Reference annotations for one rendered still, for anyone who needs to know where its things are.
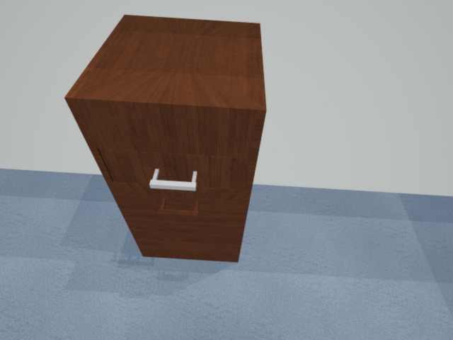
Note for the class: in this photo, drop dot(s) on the handle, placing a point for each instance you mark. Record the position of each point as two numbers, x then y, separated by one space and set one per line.
178 213
174 185

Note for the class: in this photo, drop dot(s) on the drawer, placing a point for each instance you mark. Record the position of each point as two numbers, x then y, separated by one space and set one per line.
139 167

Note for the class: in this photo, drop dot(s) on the cabinet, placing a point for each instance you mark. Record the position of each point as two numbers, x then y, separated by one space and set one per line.
182 86

